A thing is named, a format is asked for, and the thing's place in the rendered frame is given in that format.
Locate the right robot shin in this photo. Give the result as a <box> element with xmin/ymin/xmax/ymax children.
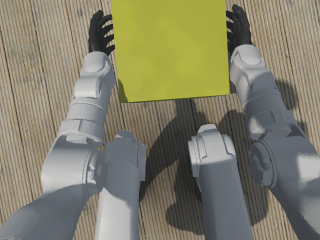
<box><xmin>195</xmin><ymin>124</ymin><xmax>237</xmax><ymax>192</ymax></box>

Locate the robot right forearm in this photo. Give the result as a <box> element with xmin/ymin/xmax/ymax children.
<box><xmin>228</xmin><ymin>44</ymin><xmax>320</xmax><ymax>164</ymax></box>

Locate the robot left forearm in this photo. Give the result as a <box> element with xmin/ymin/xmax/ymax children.
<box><xmin>41</xmin><ymin>51</ymin><xmax>117</xmax><ymax>188</ymax></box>

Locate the left robot upper arm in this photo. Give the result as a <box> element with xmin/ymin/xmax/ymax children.
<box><xmin>0</xmin><ymin>146</ymin><xmax>107</xmax><ymax>240</ymax></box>

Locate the robot shin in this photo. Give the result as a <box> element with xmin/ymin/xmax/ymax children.
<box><xmin>195</xmin><ymin>124</ymin><xmax>237</xmax><ymax>192</ymax></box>
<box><xmin>102</xmin><ymin>130</ymin><xmax>138</xmax><ymax>163</ymax></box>

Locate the carton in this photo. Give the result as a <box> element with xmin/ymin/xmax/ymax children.
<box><xmin>110</xmin><ymin>0</ymin><xmax>230</xmax><ymax>103</ymax></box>

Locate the robot left hand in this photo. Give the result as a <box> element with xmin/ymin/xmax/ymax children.
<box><xmin>88</xmin><ymin>10</ymin><xmax>115</xmax><ymax>56</ymax></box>

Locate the right robot upper arm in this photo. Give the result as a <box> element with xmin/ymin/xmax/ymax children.
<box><xmin>249</xmin><ymin>136</ymin><xmax>320</xmax><ymax>240</ymax></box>

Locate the left robot shin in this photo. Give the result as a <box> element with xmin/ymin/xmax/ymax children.
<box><xmin>102</xmin><ymin>130</ymin><xmax>138</xmax><ymax>163</ymax></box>

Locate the robot right hand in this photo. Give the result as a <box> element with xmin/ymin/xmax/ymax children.
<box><xmin>226</xmin><ymin>4</ymin><xmax>252</xmax><ymax>57</ymax></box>

